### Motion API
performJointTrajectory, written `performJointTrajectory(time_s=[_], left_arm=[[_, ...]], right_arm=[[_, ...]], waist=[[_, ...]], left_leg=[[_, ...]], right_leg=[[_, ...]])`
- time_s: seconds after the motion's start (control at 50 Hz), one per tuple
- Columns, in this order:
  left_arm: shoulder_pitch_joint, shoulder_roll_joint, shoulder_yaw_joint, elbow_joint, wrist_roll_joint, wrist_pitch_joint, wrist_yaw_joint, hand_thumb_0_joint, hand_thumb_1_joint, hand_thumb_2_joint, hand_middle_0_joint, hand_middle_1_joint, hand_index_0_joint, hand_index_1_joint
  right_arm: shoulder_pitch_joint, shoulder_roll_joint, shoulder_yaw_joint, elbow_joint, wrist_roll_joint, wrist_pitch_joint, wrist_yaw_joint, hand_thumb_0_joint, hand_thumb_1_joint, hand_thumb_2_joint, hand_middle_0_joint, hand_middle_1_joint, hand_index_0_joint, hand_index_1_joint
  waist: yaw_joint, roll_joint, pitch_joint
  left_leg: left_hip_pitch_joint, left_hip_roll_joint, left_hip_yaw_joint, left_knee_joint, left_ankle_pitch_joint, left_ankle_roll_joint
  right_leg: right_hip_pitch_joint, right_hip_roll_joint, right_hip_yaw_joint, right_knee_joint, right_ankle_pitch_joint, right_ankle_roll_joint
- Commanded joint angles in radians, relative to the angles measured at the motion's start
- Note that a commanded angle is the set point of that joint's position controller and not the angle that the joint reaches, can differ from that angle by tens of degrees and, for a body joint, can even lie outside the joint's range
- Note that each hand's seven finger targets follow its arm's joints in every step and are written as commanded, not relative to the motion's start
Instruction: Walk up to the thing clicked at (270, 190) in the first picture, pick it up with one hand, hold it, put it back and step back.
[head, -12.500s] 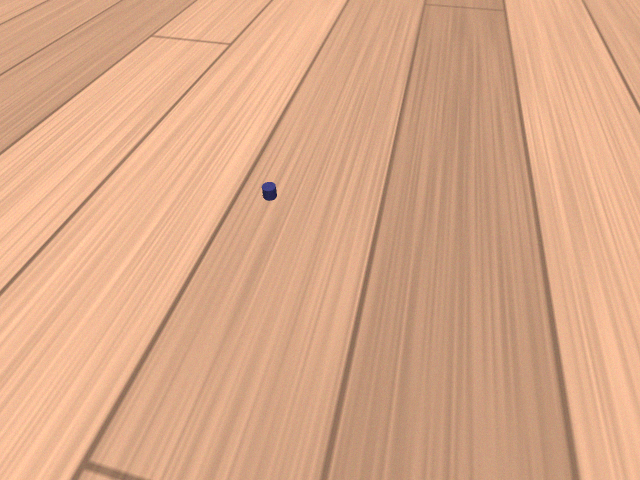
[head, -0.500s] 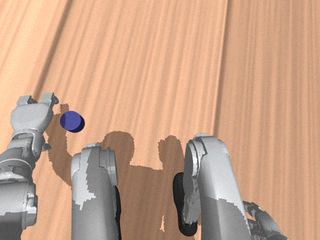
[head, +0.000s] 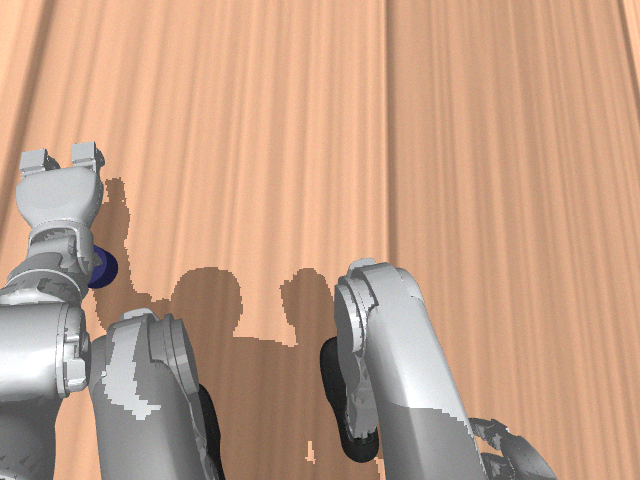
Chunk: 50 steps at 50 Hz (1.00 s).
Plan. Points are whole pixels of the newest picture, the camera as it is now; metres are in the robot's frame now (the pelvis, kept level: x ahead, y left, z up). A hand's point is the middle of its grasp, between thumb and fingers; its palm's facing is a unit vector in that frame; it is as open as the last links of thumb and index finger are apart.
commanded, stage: approach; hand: left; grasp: from above
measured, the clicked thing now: (90, 266) +0.42 +0.26 -0.29
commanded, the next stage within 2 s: close in in 0.20 s
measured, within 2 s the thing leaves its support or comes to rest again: neither
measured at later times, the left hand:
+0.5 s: hand (72, 301) +0.36 +0.26 -0.22, palm faces -0.45 -0.10 -0.89, open 14.2 cm
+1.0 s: hand (69, 272) +0.41 +0.28 -0.26, palm faces -0.54 -0.13 -0.83, open 14.2 cm
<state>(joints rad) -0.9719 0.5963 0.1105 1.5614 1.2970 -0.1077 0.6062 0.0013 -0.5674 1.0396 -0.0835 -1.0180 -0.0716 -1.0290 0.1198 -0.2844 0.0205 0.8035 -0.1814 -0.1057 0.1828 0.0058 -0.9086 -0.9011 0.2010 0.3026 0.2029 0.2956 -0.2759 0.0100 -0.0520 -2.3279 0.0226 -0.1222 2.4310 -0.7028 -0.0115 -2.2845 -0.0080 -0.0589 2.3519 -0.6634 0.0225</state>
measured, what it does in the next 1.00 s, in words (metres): stands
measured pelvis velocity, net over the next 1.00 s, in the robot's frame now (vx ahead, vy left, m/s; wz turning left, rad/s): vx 0.01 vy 0.00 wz -0.04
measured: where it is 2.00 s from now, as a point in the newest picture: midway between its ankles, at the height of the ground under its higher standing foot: (281, 445)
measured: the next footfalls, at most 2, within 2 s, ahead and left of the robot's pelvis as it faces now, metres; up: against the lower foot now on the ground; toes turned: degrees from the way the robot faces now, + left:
none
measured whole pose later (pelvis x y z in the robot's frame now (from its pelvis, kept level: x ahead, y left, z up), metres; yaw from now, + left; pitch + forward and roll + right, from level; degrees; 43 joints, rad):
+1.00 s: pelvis +0.01 +0.00 -0.02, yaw -2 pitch +31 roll -8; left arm -0.88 0.74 0.18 1.65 1.21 -0.21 0.58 0.00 -0.53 0.98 -0.07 -1.02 -0.06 -1.02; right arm 0.13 -0.29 0.10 0.85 -0.27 -0.19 0.31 0.01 -0.90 -0.90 0.20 0.30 0.20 0.30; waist -0.28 -0.02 0.10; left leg -2.34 0.02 -0.17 2.54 -0.74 -0.02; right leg -2.28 0.00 -0.09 2.43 -0.69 0.03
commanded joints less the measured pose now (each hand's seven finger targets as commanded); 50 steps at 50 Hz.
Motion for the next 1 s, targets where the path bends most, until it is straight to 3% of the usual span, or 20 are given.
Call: performJointTrajectory(time_s=[0.0, 0.08, 0.1, 0.16, 0.18, 0.2, 0.24, 0.3, 0.32, 0.36, 0.42, 0.48, 0.58, 0.66, 0.72, 0.74, 0.86, 0.9, 0.94, 0.98], left_arm=[[-0.093, 0.306, 0.068, -0.07, -0.07, 0.059, -0.01, 0.0, -0.587, 1.026, -0.062, -1.009, -0.053, -1.017], [-0.028, 0.335, 0.088, -0.155, -0.122, 0.034, -0.092, 0.0, -0.581, 1.013, -0.062, -1.028, -0.059, -1.03], [0.02, 0.272, 0.064, -0.096, -0.138, 0.028, -0.117, 0.0, -0.582, 1.012, -0.062, -1.028, -0.059, -1.031], [0.012, 0.271, 0.071, -0.189, -0.149, -0.048, -0.168, 0.0, -0.572, 1.003, -0.061, -1.037, -0.062, -1.035], [-0.014, 0.196, 0.002, -0.196, -0.149, -0.08, -0.184, 0.0, -0.572, 1.007, -0.067, -1.027, -0.064, -1.029], [-0.034, 0.149, -0.027, -0.246, -0.158, -0.115, -0.193, 0.0, -0.572, 1.007, -0.067, -1.027, -0.064, -1.029], [-0.107, 0.132, -0.063, -0.331, -0.151, -0.185, -0.185, 0.0, -0.558, 0.993, -0.078, -1.035, -0.079, -1.033], [-0.085, 0.169, -0.048, -0.487, -0.128, -0.259, -0.108, 0.0, -0.524, 0.953, -0.072, -1.034, -0.089, -1.015], [-0.068, 0.169, -0.045, -0.485, -0.096, -0.266, -0.068, 0.0, -0.544, 0.975, -0.071, -1.016, -0.079, -1.006], [-0.051, 0.138, -0.043, -0.318, -0.027, -0.257, 0.014, 0.0, -0.579, 1.016, -0.063, -0.983, -0.051, -0.995], [-0.147, 0.177, -0.013, -0.188, 0.064, -0.218, 0.13, 0.0, -0.604, 1.048, -0.065, -0.937, -0.037, -0.964], [-0.178, 0.179, -0.031, -0.086, 0.105, -0.157, 0.207, 0.0, -0.605, 1.052, -0.063, -0.93, -0.032, -0.961], [-0.22, 0.177, -0.051, 0.051, 0.064, -0.048, 0.265, 0.0, -0.601, 1.044, -0.054, -0.949, -0.027, -0.975], [-0.248, 0.201, -0.038, 0.12, 0.01, 0.009, 0.219, 0.0, -0.586, 1.026, -0.053, -0.97, -0.035, -0.987], [-0.254, 0.293, 0.037, 0.09, -0.032, 0.013, 0.159, 0.0, -0.562, 0.999, -0.052, -0.996, -0.045, -1.002], [-0.189, 0.351, 0.103, 0.105, -0.049, 0.012, 0.143, 0.0, -0.556, 0.99, -0.052, -1.0, -0.047, -1.003], [-0.041, 0.367, 0.131, 0.061, -0.086, -0.049, 0.03, 0.0, -0.532, 0.96, -0.051, -1.028, -0.056, -1.021], [-0.068, 0.334, 0.104, 0.004, -0.101, -0.091, 0.01, 0.0, -0.539, 0.965, -0.051, -1.025, -0.054, -1.021], [-0.159, 0.288, 0.036, -0.046, -0.101, -0.144, -0.003, 0.0, -0.535, 0.961, -0.053, -1.03, -0.057, -1.024], [-0.136, 0.346, 0.065, -0.073, -0.098, -0.195, 0.012, 0.0, -0.543, 0.974, -0.057, -1.019, -0.056, -1.018]], right_arm=[[0.166, -0.224, -0.051, -0.049, 0.017, -0.004, 0.006, 0.0, -0.903, -0.897, 0.2, 0.3, 0.2, 0.3], [0.167, -0.213, -0.067, -0.057, 0.033, 0.001, 0.008, 0.0, -0.905, -0.898, 0.2, 0.3, 0.2, 0.3], [0.177, -0.208, -0.065, -0.041, 0.029, 0.002, 0.009, 0.0, -0.905, -0.898, 0.2, 0.3, 0.2, 0.3], [0.199, -0.228, -0.086, -0.04, 0.02, 0.004, 0.006, 0.0, -0.903, -0.897, 0.2, 0.3, 0.2, 0.3], [0.206, -0.227, -0.089, -0.027, 0.023, 0.005, 0.008, 0.0, -0.903, -0.897, 0.2, 0.3, 0.2, 0.3], [0.216, -0.226, -0.097, -0.024, 0.021, 0.003, 0.008, 0.0, -0.901, -0.896, 0.2, 0.3, 0.2, 0.3], [0.221, -0.228, -0.104, -0.018, 0.023, -0.004, 0.003, 0.0, -0.903, -0.896, 0.2, 0.3, 0.2, 0.3], [0.192, -0.242, -0.125, -0.035, 0.017, -0.007, -0.012, 0.0, -0.899, -0.895, 0.2, 0.3, 0.2, 0.3], [0.176, -0.24, -0.125, -0.029, 0.016, -0.003, -0.015, 0.0, -0.898, -0.895, 0.2, 0.3, 0.2, 0.3], [0.141, -0.238, -0.118, 0.001, 0.003, -0.004, -0.012, 0.0, -0.9, -0.9, 0.199, 0.3, 0.199, 0.3], [0.117, -0.247, -0.108, 0.045, -0.022, -0.01, -0.008, 0.0, -0.899, -0.899, 0.199, 0.3, 0.2, 0.3], [0.085, -0.25, -0.095, 0.061, -0.046, -0.023, 0.01, 0.0, -0.897, -0.9, 0.2, 0.3, 0.2, 0.3], [0.046, -0.264, -0.068, 0.068, -0.086, -0.065, 0.053, 0.0, -0.897, -0.9, 0.2, 0.3, 0.2, 0.3], [0.048, -0.285, -0.046, 0.053, -0.087, -0.096, 0.09, 0.0, -0.9, -0.901, 0.2, 0.3, 0.2, 0.3], [0.081, -0.281, -0.02, 0.014, -0.08, -0.113, 0.112, 0.0, -0.899, -0.9, 0.2, 0.3, 0.2, 0.3], [0.11, -0.292, -0.028, 0.015, -0.083, -0.113, 0.115, 0.0, -0.899, -0.9, 0.2, 0.3, 0.2, 0.3], [0.165, -0.269, -0.01, 0.003, -0.086, -0.093, 0.124, 0.0, -0.899, -0.901, 0.2, 0.3, 0.2, 0.3], [0.186, -0.281, -0.013, 0.016, -0.086, -0.091, 0.123, 0.0, -0.898, -0.901, 0.2, 0.3, 0.2, 0.3], [0.19, -0.28, 0.005, 0.018, -0.093, -0.099, 0.128, 0.0, -0.899, -0.901, 0.2, 0.3, 0.2, 0.3], [0.206, -0.294, 0.005, 0.028, -0.083, -0.096, 0.121, 0.0, -0.899, -0.901, 0.2, 0.3, 0.2, 0.3]], waist=[[0.085, 0.187, -0.674], [0.099, 0.106, -0.675], [0.095, 0.068, -0.638], [0.071, 0.046, -0.654], [0.059, 0.061, -0.617], [0.043, 0.076, -0.615], [0.033, 0.114, -0.603], [0.055, 0.201, -0.682], [0.067, 0.239, -0.689], [0.053, 0.232, -0.576], [0.022, 0.253, -0.559], [0.0, 0.274, -0.556], [-0.016, 0.289, -0.554], [-0.036, 0.291, -0.517], [-0.02, 0.253, -0.529], [-0.009, 0.232, -0.562], [0.015, 0.221, -0.648], [-0.008, 0.237, -0.67], [-0.056, 0.232, -0.631], [-0.041, 0.234, -0.626]], left_leg=[[0.416, -0.043, 0.133, -0.248, 0.201, 0.065], [0.352, -0.04, 0.132, -0.228, 0.211, 0.075], [0.33, -0.043, 0.13, -0.225, 0.182, 0.078], [0.331, -0.04, 0.115, -0.215, 0.201, 0.069], [0.316, -0.043, 0.112, -0.213, 0.156, 0.065], [0.338, -0.046, 0.101, -0.224, 0.139, 0.059], [0.398, -0.042, 0.086, -0.224, 0.092, 0.048], [0.521, -0.038, 0.071, -0.238, 0.086, 0.029], [0.555, -0.036, 0.069, -0.248, 0.1, 0.023], [0.525, -0.035, 0.07, -0.25, 0.077, 0.022], [0.532, -0.037, 0.079, -0.241, 0.104, 0.022], [0.538, -0.038, 0.075, -0.247, 0.115, 0.026], [0.508, -0.035, 0.072, -0.242, 0.091, 0.03], [0.468, -0.031, 0.07, -0.211, 0.071, 0.033], [0.434, -0.035, 0.082, -0.161, 0.119, 0.045], [0.432, -0.035, 0.086, -0.151, 0.163, 0.049], [0.42, -0.036, 0.083, -0.145, 0.27, 0.046], [0.453, -0.03, 0.074, -0.138, 0.299, 0.039], [0.452, -0.027, 0.058, -0.112, 0.269, 0.039], [0.443, -0.024, 0.054, -0.11, 0.259, 0.038]], right_leg=[[0.458, 0.031, -0.058, -0.25, 0.24, -0.042], [0.541, 0.034, -0.045, -0.253, 0.253, -0.031], [0.524, 0.033, -0.043, -0.265, 0.226, -0.028], [0.533, 0.036, -0.057, -0.259, 0.243, -0.026], [0.487, 0.035, -0.057, -0.259, 0.194, -0.035], [0.466, 0.037, -0.065, -0.263, 0.172, -0.039], [0.403, 0.041, -0.071, -0.273, 0.11, -0.049], [0.347, 0.034, -0.083, -0.253, 0.078, -0.054], [0.323, 0.03, -0.086, -0.231, 0.093, -0.053], [0.237, 0.03, -0.101, -0.199, 0.079, -0.046], [0.195, 0.033, -0.12, -0.178, 0.1, -0.039], [0.176, 0.034, -0.133, -0.164, 0.114, -0.038], [0.195, 0.029, -0.131, -0.17, 0.109, -0.029], [0.203, 0.031, -0.119, -0.177, 0.115, -0.035], [0.277, 0.03, -0.106, -0.174, 0.166, -0.04], [0.328, 0.032, -0.105, -0.174, 0.201, -0.034], [0.489, 0.05, -0.113, -0.157, 0.316, -0.031], [0.497, 0.055, -0.125, -0.151, 0.349, -0.027], [0.457, 0.056, -0.136, -0.144, 0.335, -0.029], [0.485, 0.06, -0.134, -0.158, 0.322, -0.029]])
